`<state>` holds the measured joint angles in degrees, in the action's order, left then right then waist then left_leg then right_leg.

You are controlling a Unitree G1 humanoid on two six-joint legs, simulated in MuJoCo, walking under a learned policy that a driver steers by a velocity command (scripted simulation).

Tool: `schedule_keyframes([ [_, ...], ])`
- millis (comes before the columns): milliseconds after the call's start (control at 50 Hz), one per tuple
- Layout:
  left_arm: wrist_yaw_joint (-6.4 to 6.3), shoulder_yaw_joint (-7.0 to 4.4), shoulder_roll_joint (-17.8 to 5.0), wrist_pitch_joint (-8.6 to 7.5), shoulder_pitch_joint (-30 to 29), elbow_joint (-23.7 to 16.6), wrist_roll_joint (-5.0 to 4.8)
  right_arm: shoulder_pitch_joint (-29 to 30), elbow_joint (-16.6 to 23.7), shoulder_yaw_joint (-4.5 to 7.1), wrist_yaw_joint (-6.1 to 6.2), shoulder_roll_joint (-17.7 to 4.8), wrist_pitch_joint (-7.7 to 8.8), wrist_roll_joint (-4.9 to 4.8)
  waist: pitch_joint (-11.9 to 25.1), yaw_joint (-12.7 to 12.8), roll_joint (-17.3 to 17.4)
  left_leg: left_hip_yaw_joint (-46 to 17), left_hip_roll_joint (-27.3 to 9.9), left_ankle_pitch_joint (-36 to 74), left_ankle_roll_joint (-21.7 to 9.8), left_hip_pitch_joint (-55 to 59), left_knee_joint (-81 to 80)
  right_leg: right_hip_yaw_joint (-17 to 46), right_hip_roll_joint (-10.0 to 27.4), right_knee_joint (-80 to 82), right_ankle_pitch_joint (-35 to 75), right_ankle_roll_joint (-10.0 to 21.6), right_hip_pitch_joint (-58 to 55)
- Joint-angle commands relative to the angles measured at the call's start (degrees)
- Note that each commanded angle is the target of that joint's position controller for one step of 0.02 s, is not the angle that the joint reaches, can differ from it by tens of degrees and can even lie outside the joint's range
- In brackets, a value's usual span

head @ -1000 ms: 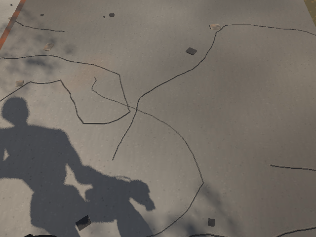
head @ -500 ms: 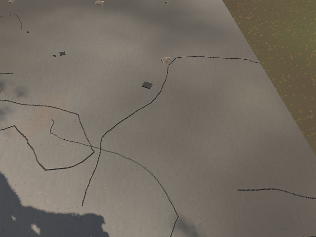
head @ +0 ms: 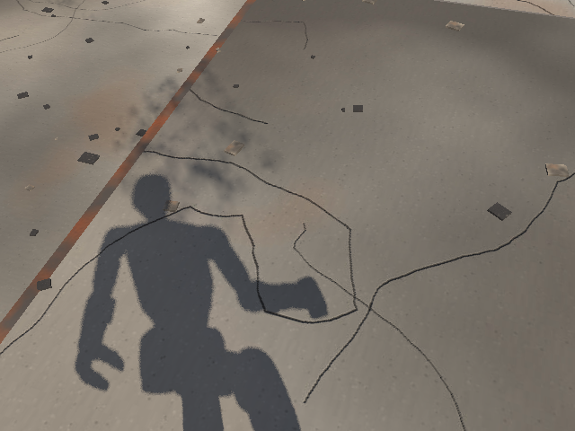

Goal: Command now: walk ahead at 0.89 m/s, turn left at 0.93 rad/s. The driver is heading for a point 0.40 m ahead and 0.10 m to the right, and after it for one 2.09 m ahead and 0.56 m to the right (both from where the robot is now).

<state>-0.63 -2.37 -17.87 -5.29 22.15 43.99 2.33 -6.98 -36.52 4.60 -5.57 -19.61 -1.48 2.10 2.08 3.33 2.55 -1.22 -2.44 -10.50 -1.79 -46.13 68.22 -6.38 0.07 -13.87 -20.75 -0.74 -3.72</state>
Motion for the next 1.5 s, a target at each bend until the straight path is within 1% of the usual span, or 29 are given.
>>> schedule_keyframes([
  [20, 0.4, -1.33, -5.6, -1.67, -0.4, -1.25, 0.02, 11.59, 7.44, -0.86, -1.14, -1.95, 0.81, 0.01, -12.12, 0.43, -8.0, 2.47, -2.51, 4.07, -0.76, -8.46, -6.03, 1.8, 12.87, 9.94, 11.63, 5.6, 3.68],
  [100, 0.28, -1.13, -7.18, -1.75, 4.04, 2.99, -0.31, 13.68, 7.78, -3.01, -0.77, 1.41, 1.86, 0.09, -12.31, -0.51, -7.46, 9.97, 3.63, 0.25, -6.79, 12.06, -23.36, -3.49, 14.17, 10.17, 50.76, 6.86, 6.11],
  [140, -0.36, -1.9, -12.35, -0.43, 4.89, 5.2, -0.26, 1.88, 4.63, -1.42, 1.07, -2.35, 1.97, 0.63, -2.96, -8.25, -11.65, 11.03, 9.36, -9.19, -8.95, 28.27, -25.1, -3.75, 16.85, -8.93, 83.34, 7.75, 2.45],
  [180, -0.19, -1.18, -10.13, -0.04, 3.17, 4.37, -1.44, -20.3, -2.25, 1.62, 3.35, -10.08, 2.76, 1.86, 11.32, -18.65, -8.03, -3.97, -0.78, -13.3, -10.21, 64.28, -32.6, -0.83, 12.08, -45.26, 54.9, 7.13, 22.42],
  [200, 1.42, 0.92, 0.0, -0.39, 7.35, 0.58, -3.26, -19.39, -1.84, 2.35, 3.96, -15.18, 3.73, 2.74, 21.0, -11.25, 8.99, -33.97, -21.95, -29.76, -11.67, 77.1, -40.39, 5.39, 1.74, -68.51, -8.67, 5.64, 41.97],
  [220, 1.05, -0.87, -6.81, -1.03, -2.58, -0.83, -3.58, -21.52, -1.49, 2.42, 4.28, -13.78, 4.06, 1.66, 22.58, -16.58, -0.46, -39.92, -21.63, -26.34, -8.15, 68.92, -48.49, 15.49, 0.36, -72.72, -2.63, 7.42, 41.93],
  [260, 1.15, -0.52, -4.08, -0.68, -3.58, -0.9, -3.49, -14.49, -5.04, 0.87, 4.54, -7.67, 5.18, 1.54, 2.29, -8.57, -2.3, -22.71, -17.58, -11.47, -6.18, 49.7, -50.57, 12.2, 5.56, -66.64, 7.66, 7.06, 44.11],
  [400, 3.78, -0.26, 1.6, 4.74, -6.2, 0.89, -1.99, -10.89, -8.92, -1.45, 4.14, 1.22, 8.78, -1.17, -10.4, -1.45, 2.4, 7.74, -7.6, 7.77, 0.85, 34.51, -62.64, 7.55, 7.94, -56.0, 18.09, 5.35, 44.75],
  [540, 5.28, 0.84, 0.47, 3.8, -14.84, -2.74, -2.07, -14.0, -11.25, -1.51, 7.28, -2.68, 8.82, -1.3, -8.15, 0.36, 1.09, 19.51, -7.0, 61.52, 2.75, 46.53, -57.43, -6.3, -1.03, -30.34, 28.36, 9.97, 34.65],
  [600, 4.16, -1.67, -6.17, 5.01, 5.7, 2.73, -2.23, -7.88, -8.88, 0.35, 9.04, -8.86, 6.38, -0.43, 3.17, 12.02, 5.11, 17.31, -10.52, 82.02, 2.58, 48.04, -31.37, -5.41, -5.91, -30.84, 18.61, 12.8, 12.63],
  [620, 3.18, -3.47, -9.34, 5.2, 18.0, 6.44, -2.11, -3.83, -7.59, 0.72, 8.84, -9.47, 5.37, 0.04, 6.71, 17.7, 3.11, 15.25, -10.4, 73.93, 1.45, 41.14, -12.25, -0.33, -5.16, -27.59, 13.27, 15.63, 0.31],
  [640, 1.98, -4.7, -10.36, 5.08, 18.17, 7.31, -3.2, -1.92, -8.11, 0.08, 7.22, -5.5, 4.89, -0.15, 2.79, 16.67, -5.79, 15.51, -0.69, 23.75, 0.66, 30.62, 12.79, 4.97, -2.91, -20.71, 11.82, 18.72, -3.91],
  [660, 1.7, -4.66, -11.58, 5.35, 11.45, 7.19, -3.24, -1.31, -4.69, -2.9, 6.27, 4.34, 6.03, 1.49, -4.6, 7.56, -16.48, 9.77, 7.25, -18.25, 0.73, 9.6, 31.3, 17.25, -0.02, -27.2, 24.56, 20.43, -3.72],
  [680, 1.48, -4.72, -13.98, 5.48, 5.82, 4.18, -1.68, -6.94, 1.97, -3.88, 5.69, 4.92, 7.49, -0.3, 6.11, 0.5, -19.05, -2.12, 7.36, -18.9, 2.02, -3.86, 34.52, 45.61, 9.59, -11.94, 7.32, 30.96, -12.65],
  [740, 0.87, -3.63, -7.27, 4.02, 0.0, 2.79, -1.19, -1.8, 0.73, -3.55, 5.66, -2.05, 8.85, 1.82, -6.17, -3.78, 4.38, -5.03, -0.67, -9.36, 2.16, -0.38, 16.51, 47.33, 10.02, 3.67, -7.96, 23.45, 8.38],
  [800, 0.46, -3.06, -7.25, 0.9, -1.42, 2.12, -1.94, 0.15, 1.83, -4.6, 5.45, -0.68, 5.18, 2.51, -9.29, -6.23, 4.68, -2.92, -4.74, -7.57, 5.8, 9.4, 1.43, 35.0, 3.1, 5.05, 3.01, 21.71, 25.56],
  [960, 1.38, -4.96, -9.68, 0.42, 3.32, 2.45, -2.61, 13.8, 8.04, -5.57, 4.83, 0.73, 5.54, -0.83, -4.21, 2.39, -5.57, 1.24, 1.06, 15.61, 3.96, 21.82, -36.51, 28.36, -0.53, -1.21, 35.31, 13.83, 13.92],
  [1000, 1.07, -5.46, -11.66, 0.32, 1.37, 1.68, -2.2, 6.0, 5.85, -3.77, 5.76, -3.43, 5.95, -0.87, 1.53, -1.55, -5.98, 0.3, 4.0, 9.75, 2.98, 32.64, -38.85, 29.24, -0.4, -11.21, 48.16, 11.0, 9.88],
  [1040, 1.42, -5.55, -12.76, -0.36, -5.53, -0.18, -1.4, -17.37, 0.26, -0.69, 7.59, -9.49, 6.46, -0.81, 12.57, -15.16, -5.21, -1.96, -0.06, -1.04, 1.6, 56.97, -35.38, 26.82, -2.97, -37.38, 45.18, 8.78, 18.58],
  [1060, 1.13, -2.81, -2.36, -0.93, -7.06, -2.53, -0.71, -28.71, -2.26, 0.38, 8.55, -12.55, 6.68, 1.01, 18.12, -16.8, 7.64, -16.75, -14.48, -21.11, 1.81, 68.9, -36.61, 22.32, -6.73, -57.71, 1.29, 9.43, 30.15],
  [1080, 1.3, -0.95, 1.04, -0.56, 2.87, -6.52, -4.75, -19.44, -0.58, 1.44, 7.83, -17.01, 6.5, 2.63, 23.55, -6.12, 26.87, -54.26, -27.03, -33.98, -4.31, 72.35, -53.44, 16.55, -9.08, -69.38, -8.79, 7.78, 45.08],
  [1100, 0.58, -1.11, -4.32, 0.86, -1.4, -3.6, -2.38, -11.04, 1.73, 0.82, 7.25, -9.28, 6.02, 2.03, 13.87, -6.72, 11.82, -49.71, -23.15, -45.13, -5.74, 63.13, -55.49, 14.48, -3.17, -71.24, -0.6, 8.34, 49.42],
  [1140, 2.13, -1.66, -5.73, 2.04, -8.21, -4.35, -0.69, -8.78, 0.1, -0.71, 6.55, -2.82, 5.74, 1.69, 3.8, -6.52, -0.87, -28.18, -17.71, -23.75, -4.61, 50.17, -53.54, 11.67, 1.06, -66.27, 5.67, 7.3, 47.57],
  [1220, 4.71, 0.52, 0.34, 3.89, -13.95, -9.08, 0.31, -16.83, -7.89, -1.83, 5.25, 1.12, 7.9, -0.19, -2.28, -4.28, 2.02, -10.7, -13.24, -1.65, -2.96, 42.19, -55.87, 12.52, 4.43, -62.78, 6.28, 7.07, 49.26],
  [1360, 6.25, 2.99, -0.42, 2.47, -28.97, -14.7, -0.1, -20.5, -11.69, -1.66, 4.74, -3.42, 8.7, -0.96, -10.59, -4.24, -0.6, 4.64, -9.25, 19.74, -4.82, 34.14, -69.02, 2.37, 0.25, -30.31, 19.78, 7.33, 37.62],
  [1420, 4.77, 2.85, -1.53, 1.78, -27.38, -13.37, 0.38, -23.04, -14.23, -1.13, 4.97, -8.18, 8.15, -1.41, -6.64, -2.02, 1.88, 5.2, -10.3, 55.89, -5.91, 42.98, -59.72, -0.54, -3.22, -24.95, 15.67, 8.84, 26.65],
  [1460, 2.76, 0.74, -5.56, 1.28, -8.96, -7.75, 1.03, -21.36, -14.79, -0.61, 5.91, -11.05, 7.31, -1.6, 3.91, 7.77, 4.81, 4.78, -10.55, 61.69, -4.63, 42.14, -35.96, 3.15, -4.4, -19.16, 11.56, 9.81, 6.2],
  [1480, 1.52, -0.97, -9.61, 1.25, 0.32, -4.6, 1.94, -20.36, -13.77, -1.02, 5.76, -9.39, 7.25, -1.84, 9.11, 11.59, 4.48, 4.65, -7.45, 44.75, -4.28, 29.97, -19.38, 8.88, 1.76, -19.7, 7.73, 9.71, -9.68],
  [1500, 0.52, -2.27, -14.78, 0.77, 3.35, -3.78, 3.27, -24.66, -11.16, -2.8, 5.06, 1.13, 7.29, -1.81, 17.27, 5.62, -11.38, 3.27, 0.22, -14.95, -4.23, 13.29, 3.21, 31.62, 20.99, -17.84, -4.48, 10.55, -23.91],
])
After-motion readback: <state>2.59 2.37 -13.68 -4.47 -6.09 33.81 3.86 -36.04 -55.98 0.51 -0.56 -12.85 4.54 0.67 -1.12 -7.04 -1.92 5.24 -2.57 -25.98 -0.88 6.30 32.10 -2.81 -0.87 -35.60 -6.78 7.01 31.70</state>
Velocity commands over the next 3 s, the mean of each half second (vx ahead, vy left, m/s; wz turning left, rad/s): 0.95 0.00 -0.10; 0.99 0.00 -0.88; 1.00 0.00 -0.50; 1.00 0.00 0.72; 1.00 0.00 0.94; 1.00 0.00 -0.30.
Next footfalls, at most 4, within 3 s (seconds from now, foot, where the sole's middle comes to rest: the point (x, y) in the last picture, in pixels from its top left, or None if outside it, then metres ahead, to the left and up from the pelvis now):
0.16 left None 0.30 0.16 -0.77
0.64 right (302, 338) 0.74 0.06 -0.77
1.04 left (304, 203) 1.20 0.07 -0.77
1.48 right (441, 177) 1.33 -0.36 -0.77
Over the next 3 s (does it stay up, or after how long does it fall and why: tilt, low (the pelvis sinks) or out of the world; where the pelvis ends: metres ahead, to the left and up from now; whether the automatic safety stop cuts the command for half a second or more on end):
stays up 2.50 -0.58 0.00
